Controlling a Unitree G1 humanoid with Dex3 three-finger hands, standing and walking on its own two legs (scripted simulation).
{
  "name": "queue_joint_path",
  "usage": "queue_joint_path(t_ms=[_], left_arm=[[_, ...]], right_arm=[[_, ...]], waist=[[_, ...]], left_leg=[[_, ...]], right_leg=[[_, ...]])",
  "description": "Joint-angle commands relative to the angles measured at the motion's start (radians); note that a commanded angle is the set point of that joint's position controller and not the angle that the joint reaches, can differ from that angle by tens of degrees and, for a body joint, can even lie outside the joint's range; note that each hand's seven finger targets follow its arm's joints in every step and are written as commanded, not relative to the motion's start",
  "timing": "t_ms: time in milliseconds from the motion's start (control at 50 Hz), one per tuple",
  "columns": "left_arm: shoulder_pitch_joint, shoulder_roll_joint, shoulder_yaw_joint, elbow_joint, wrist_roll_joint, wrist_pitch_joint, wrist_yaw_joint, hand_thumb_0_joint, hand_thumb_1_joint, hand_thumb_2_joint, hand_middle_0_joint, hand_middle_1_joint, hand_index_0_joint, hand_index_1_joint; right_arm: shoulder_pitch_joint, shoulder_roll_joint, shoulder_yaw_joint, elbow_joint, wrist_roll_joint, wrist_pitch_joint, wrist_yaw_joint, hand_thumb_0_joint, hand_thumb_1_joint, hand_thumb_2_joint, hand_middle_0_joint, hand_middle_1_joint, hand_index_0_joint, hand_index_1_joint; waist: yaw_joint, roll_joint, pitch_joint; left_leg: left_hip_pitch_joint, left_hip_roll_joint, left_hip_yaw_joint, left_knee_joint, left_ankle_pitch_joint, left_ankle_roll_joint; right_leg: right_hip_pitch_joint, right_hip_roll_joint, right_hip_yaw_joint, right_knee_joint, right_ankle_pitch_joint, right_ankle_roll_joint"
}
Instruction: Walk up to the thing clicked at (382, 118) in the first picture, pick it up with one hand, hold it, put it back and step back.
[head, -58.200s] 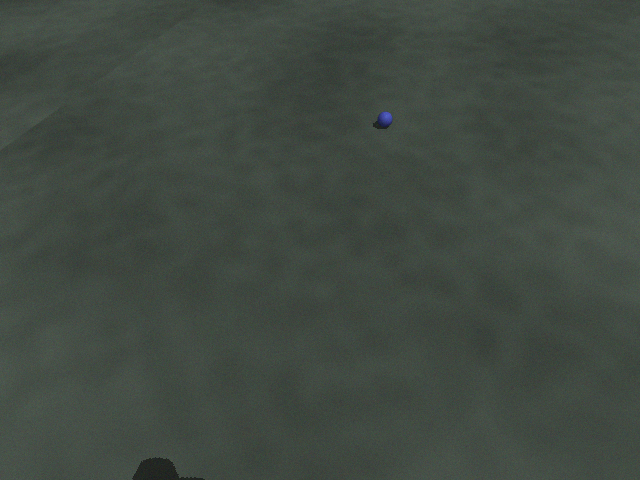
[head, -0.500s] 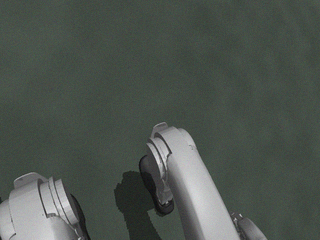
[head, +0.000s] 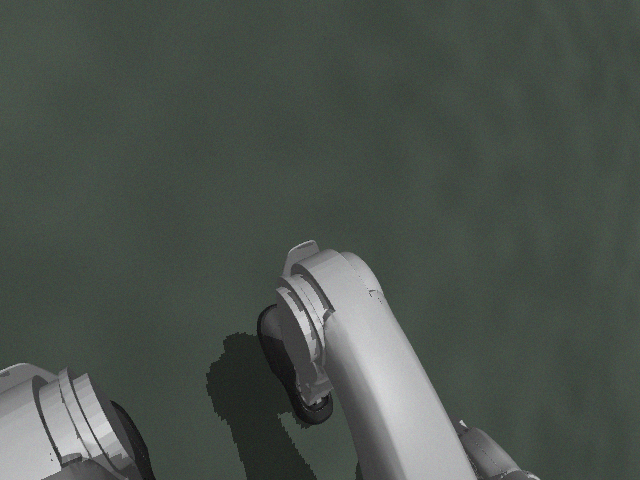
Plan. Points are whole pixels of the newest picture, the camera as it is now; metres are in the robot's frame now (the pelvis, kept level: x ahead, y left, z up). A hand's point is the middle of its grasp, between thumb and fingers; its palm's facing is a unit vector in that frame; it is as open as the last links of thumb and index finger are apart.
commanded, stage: rest palm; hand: left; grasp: from above
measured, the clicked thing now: out of the picture +0.54 +0.35 -0.28
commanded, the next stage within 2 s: close in 1.54 s
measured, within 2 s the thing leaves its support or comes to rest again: neither
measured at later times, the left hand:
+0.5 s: hand out of the picture +0.51 +0.34 -0.22, palm faces -0.43 -0.12 -0.90, open 14.1 cm
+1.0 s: hand out of the picture +0.51 +0.34 -0.23, palm faces -0.42 -0.13 -0.90, open 13.9 cm
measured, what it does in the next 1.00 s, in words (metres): stands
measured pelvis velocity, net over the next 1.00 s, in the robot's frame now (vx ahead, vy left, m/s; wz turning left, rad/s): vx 0.00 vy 0.00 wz -0.03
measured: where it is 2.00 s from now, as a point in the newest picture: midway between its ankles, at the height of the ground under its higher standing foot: (226, 433)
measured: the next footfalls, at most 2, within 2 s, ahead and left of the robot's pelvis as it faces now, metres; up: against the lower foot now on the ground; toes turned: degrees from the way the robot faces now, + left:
none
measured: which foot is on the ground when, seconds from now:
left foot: down 0.00-1.00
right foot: down 0.00-1.00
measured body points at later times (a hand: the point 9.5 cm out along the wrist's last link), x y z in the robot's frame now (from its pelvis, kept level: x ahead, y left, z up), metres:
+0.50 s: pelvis -0.01 +0.00 -0.01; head +0.29 +0.12 +0.31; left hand +0.53 +0.35 -0.17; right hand +0.02 -0.25 -0.06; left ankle +0.06 +0.13 -0.29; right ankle +0.12 -0.14 -0.28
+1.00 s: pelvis +0.00 +0.00 -0.01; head +0.30 +0.12 +0.30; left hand +0.53 +0.35 -0.18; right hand +0.02 -0.24 -0.06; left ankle +0.06 +0.13 -0.29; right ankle +0.12 -0.14 -0.28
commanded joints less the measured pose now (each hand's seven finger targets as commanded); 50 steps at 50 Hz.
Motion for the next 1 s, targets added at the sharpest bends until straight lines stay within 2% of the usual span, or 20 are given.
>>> queue_joint_path(t_ms=[0, 100, 240, 340, 380, 420, 480, 580, 620, 660, 680, 720, 740, 760, 780, 820, 900, 920, 940, 980], left_arm=[[-0.265, 0.247, 0.033, -0.145, -0.012, -0.016, 0.051, 0.0, -0.509, 0.951, -0.062, -1.015, -0.071, -1.004], [-0.267, 0.261, 0.048, -0.15, 0.013, -0.023, 0.087, 0.0, -0.533, 0.983, -0.064, -0.996, -0.06, -0.998], [-0.274, 0.225, 0.027, -0.11, 0.009, -0.005, 0.102, 0.0, -0.517, 0.98, -0.066, -1.019, -0.067, -1.014], [-0.27, 0.23, 0.019, -0.087, 0.002, 0.002, 0.104, 0.0, -0.506, 0.963, -0.066, -1.026, -0.073, -1.017], [-0.267, 0.225, 0.008, -0.092, 0.001, 0.001, 0.102, 0.0, -0.521, 0.972, -0.064, -1.017, -0.067, -1.012], [-0.279, 0.234, 0.018, -0.104, 0.003, -0.001, 0.107, 0.0, -0.507, 0.955, -0.061, -1.027, -0.069, -1.016], [-0.255, 0.228, 0.005, -0.068, 0.003, 0.002, 0.111, 0.0, -0.513, 0.956, -0.059, -1.029, -0.066, -1.02], [-0.257, 0.234, 0.019, -0.082, 0.002, 0.009, 0.131, 0.0, -0.518, 0.974, -0.066, -1.018, -0.067, -1.014], [-0.255, 0.229, 0.014, -0.068, -0.002, 0.008, 0.138, 0.0, -0.521, 0.962, -0.059, -1.018, -0.062, -1.012], [-0.252, 0.226, 0.008, -0.054, 0.001, 0.012, 0.144, 0.0, -0.514, 0.977, -0.063, -1.031, -0.067, -1.026], [-0.266, 0.231, 0.014, -0.082, 0.002, 0.012, 0.142, 0.0, -0.512, 0.995, -0.07, -1.037, -0.071, -1.035], [-0.263, 0.233, 0.015, -0.068, -0.002, 0.017, 0.143, 0.0, -0.509, 0.993, -0.072, -1.032, -0.072, -1.029], [-0.267, 0.241, 0.024, -0.08, -0.004, 0.018, 0.145, 0.0, -0.515, 0.969, -0.063, -1.025, -0.067, -1.019], [-0.24, 0.235, 0.013, -0.045, -0.006, 0.021, 0.145, 0.0, -0.516, 0.973, -0.063, -1.03, -0.067, -1.024], [-0.24, 0.221, 0.008, -0.048, -0.003, 0.021, 0.14, 0.0, -0.511, 0.97, -0.062, -1.041, -0.068, -1.033], [-0.264, 0.254, 0.024, -0.085, -0.005, 0.021, 0.144, 0.0, -0.494, 0.99, -0.073, -1.056, -0.079, -1.048], [-0.247, 0.256, 0.025, -0.07, -0.007, 0.023, 0.137, 0.0, -0.503, 0.997, -0.071, -1.048, -0.073, -1.043], [-0.266, 0.257, 0.03, -0.095, -0.007, 0.019, 0.137, 0.0, -0.497, 0.999, -0.077, -1.05, -0.078, -1.046], [-0.269, 0.257, 0.024, -0.111, -0.008, 0.02, 0.133, 0.0, -0.499, 0.994, -0.073, -1.051, -0.076, -1.045], [-0.255, 0.241, 0.019, -0.078, -0.009, 0.022, 0.13, 0.0, -0.487, 0.982, -0.071, -1.062, -0.08, -1.051]], right_arm=[[0.233, -0.335, -0.094, 0.024, -0.005, 0.016, -0.006, 0.0, -0.897, -0.9, 0.199, 0.3, 0.199, 0.3], [0.235, -0.335, -0.087, 0.015, -0.01, 0.006, -0.005, 0.0, -0.897, -0.901, 0.2, 0.3, 0.199, 0.3], [0.234, -0.333, -0.081, 0.031, -0.014, -0.019, 0.0, 0.0, -0.9, -0.902, 0.2, 0.3, 0.2, 0.3], [0.216, -0.343, -0.082, 0.028, -0.016, -0.031, -0.001, 0.0, -0.9, -0.903, 0.2, 0.3, 0.199, 0.3], [0.219, -0.333, -0.078, 0.036, -0.016, -0.035, 0.0, 0.0, -0.899, -0.902, 0.2, 0.3, 0.199, 0.3], [0.22, -0.34, -0.075, 0.039, -0.017, -0.038, -0.001, 0.0, -0.899, -0.902, 0.2, 0.3, 0.199, 0.3], [0.212, -0.338, -0.072, 0.036, -0.015, -0.044, 0.002, 0.0, -0.9, -0.903, 0.2, 0.3, 0.2, 0.3], [0.226, -0.339, -0.068, 0.057, -0.019, -0.056, 0.004, 0.0, -0.9, -0.902, 0.2, 0.3, 0.2, 0.3], [0.217, -0.341, -0.065, 0.053, -0.017, -0.058, 0.005, 0.0, -0.901, -0.903, 0.2, 0.3, 0.2, 0.3], [0.21, -0.337, -0.065, 0.05, -0.018, -0.062, 0.006, 0.0, -0.901, -0.903, 0.2, 0.3, 0.2, 0.3], [0.223, -0.338, -0.065, 0.057, -0.019, -0.065, 0.008, 0.0, -0.902, -0.903, 0.199, 0.3, 0.199, 0.3], [0.223, -0.338, -0.063, 0.058, -0.021, -0.068, 0.008, 0.0, -0.901, -0.903, 0.2, 0.3, 0.199, 0.3], [0.223, -0.35, -0.07, 0.061, -0.019, -0.07, 0.007, 0.0, -0.901, -0.903, 0.2, 0.3, 0.2, 0.3], [0.211, -0.337, -0.06, 0.058, -0.018, -0.07, 0.008, 0.0, -0.902, -0.904, 0.2, 0.3, 0.199, 0.3], [0.216, -0.344, -0.06, 0.055, -0.02, -0.073, 0.008, 0.0, -0.903, -0.904, 0.2, 0.3, 0.2, 0.3], [0.215, -0.339, -0.059, 0.056, -0.02, -0.074, 0.008, 0.0, -0.901, -0.903, 0.2, 0.3, 0.2, 0.3], [0.214, -0.35, -0.059, 0.054, -0.019, -0.075, 0.008, 0.0, -0.903, -0.904, 0.199, 0.3, 0.199, 0.3], [0.219, -0.35, -0.06, 0.061, -0.022, -0.072, 0.007, 0.0, -0.903, -0.904, 0.199, 0.3, 0.199, 0.3], [0.211, -0.352, -0.068, 0.058, -0.02, -0.075, 0.006, 0.0, -0.901, -0.904, 0.199, 0.3, 0.199, 0.3], [0.211, -0.353, -0.062, 0.053, -0.021, -0.072, 0.007, 0.0, -0.903, -0.904, 0.199, 0.3, 0.199, 0.3]], waist=[[-0.047, 0.59, -0.708], [-0.054, 0.593, -0.686], [-0.076, 0.592, -0.65], [-0.067, 0.569, -0.647], [-0.068, 0.575, -0.666], [-0.072, 0.592, -0.655], [-0.068, 0.57, -0.646], [-0.073, 0.594, -0.656], [-0.078, 0.588, -0.639], [-0.069, 0.587, -0.639], [-0.08, 0.594, -0.65], [-0.077, 0.588, -0.667], [-0.076, 0.61, -0.654], [-0.072, 0.595, -0.643], [-0.083, 0.579, -0.617], [-0.07, 0.59, -0.663], [-0.074, 0.578, -0.632], [-0.078, 0.605, -0.644], [-0.067, 0.627, -0.682], [-0.079, 0.612, -0.648]], left_leg=[[0.632, 0.04, 0.094, -0.222, 0.35, -0.001], [0.642, 0.042, 0.088, -0.22, 0.341, 0.001], [0.619, 0.048, 0.08, -0.226, 0.303, -0.002], [0.579, 0.047, 0.081, -0.22, 0.247, 0.0], [0.588, 0.048, 0.081, -0.22, 0.255, 0.003], [0.601, 0.051, 0.069, -0.225, 0.271, -0.006], [0.574, 0.047, 0.075, -0.221, 0.244, 0.002], [0.606, 0.052, 0.077, -0.21, 0.302, -0.003], [0.599, 0.054, 0.066, -0.216, 0.285, -0.004], [0.579, 0.052, 0.071, -0.219, 0.262, -0.002], [0.583, 0.052, 0.076, -0.21, 0.283, -0.001], [0.585, 0.053, 0.078, -0.21, 0.291, 0.0], [0.606, 0.055, 0.073, -0.208, 0.302, -0.006], [0.595, 0.055, 0.07, -0.211, 0.292, -0.004], [0.581, 0.053, 0.069, -0.208, 0.283, -0.003], [0.583, 0.053, 0.077, -0.205, 0.286, 0.001], [0.561, 0.053, 0.073, -0.207, 0.257, -0.001], [0.59, 0.057, 0.065, -0.211, 0.28, -0.008], [0.626, 0.059, 0.066, -0.209, 0.299, -0.008], [0.607, 0.056, 0.063, -0.207, 0.298, -0.009]], right_leg=[[0.359, 0.018, -0.14, -0.181, 0.304, -0.102], [0.339, 0.02, -0.143, -0.179, 0.298, -0.102], [0.308, 0.019, -0.145, -0.18, 0.276, -0.097], [0.32, 0.024, -0.149, -0.183, 0.246, -0.099], [0.347, 0.027, -0.147, -0.181, 0.256, -0.095], [0.315, 0.021, -0.154, -0.171, 0.261, -0.098], [0.331, 0.028, -0.15, -0.174, 0.25, -0.095], [0.335, 0.025, -0.152, -0.172, 0.292, -0.094], [0.319, 0.028, -0.157, -0.169, 0.275, -0.096], [0.333, 0.031, -0.157, -0.166, 0.265, -0.098], [0.345, 0.028, -0.154, -0.167, 0.287, -0.094], [0.361, 0.03, -0.153, -0.169, 0.295, -0.093], [0.325, 0.025, -0.154, -0.168, 0.293, -0.096], [0.333, 0.03, -0.157, -0.168, 0.281, -0.097], [0.314, 0.028, -0.157, -0.17, 0.273, -0.098], [0.361, 0.031, -0.154, -0.173, 0.289, -0.094], [0.34, 0.029, -0.157, -0.172, 0.261, -0.098], [0.334, 0.026, -0.161, -0.171, 0.273, -0.099], [0.336, 0.028, -0.157, -0.165, 0.284, -0.097], [0.323, 0.025, -0.161, -0.166, 0.281, -0.101]])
